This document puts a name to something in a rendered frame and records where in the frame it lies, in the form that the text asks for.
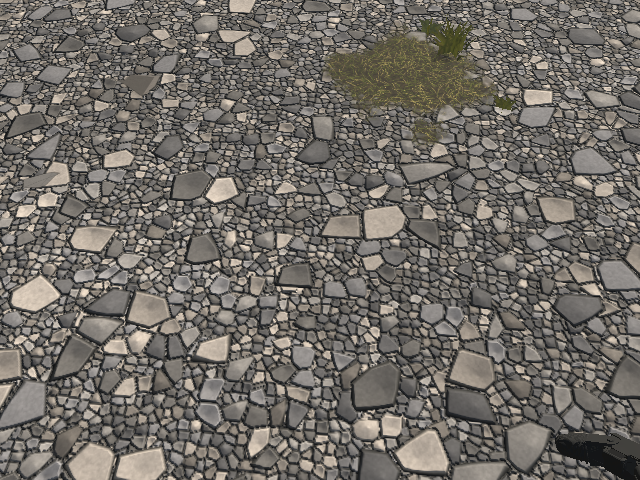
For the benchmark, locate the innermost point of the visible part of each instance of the robot right hand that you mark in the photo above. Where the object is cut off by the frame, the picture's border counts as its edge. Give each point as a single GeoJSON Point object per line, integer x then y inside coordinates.
{"type": "Point", "coordinates": [615, 453]}

